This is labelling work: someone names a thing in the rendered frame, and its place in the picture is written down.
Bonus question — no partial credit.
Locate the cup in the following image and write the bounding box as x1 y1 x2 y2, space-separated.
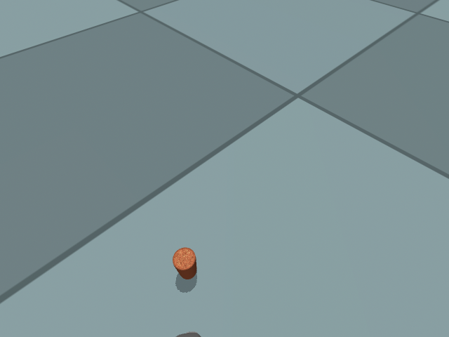
173 248 196 279

